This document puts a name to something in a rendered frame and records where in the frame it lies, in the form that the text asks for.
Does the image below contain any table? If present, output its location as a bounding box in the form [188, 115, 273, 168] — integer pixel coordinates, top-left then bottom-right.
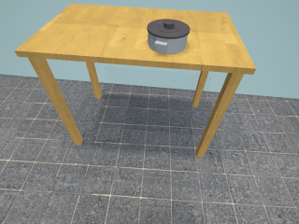
[14, 4, 256, 158]

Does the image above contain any pot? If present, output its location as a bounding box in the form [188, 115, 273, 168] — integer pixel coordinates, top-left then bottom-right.
[148, 33, 188, 54]

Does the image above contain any knob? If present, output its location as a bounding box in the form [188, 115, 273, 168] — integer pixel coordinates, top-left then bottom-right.
[164, 21, 175, 28]

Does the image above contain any lid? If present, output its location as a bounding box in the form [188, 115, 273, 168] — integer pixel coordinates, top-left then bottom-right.
[147, 19, 191, 39]

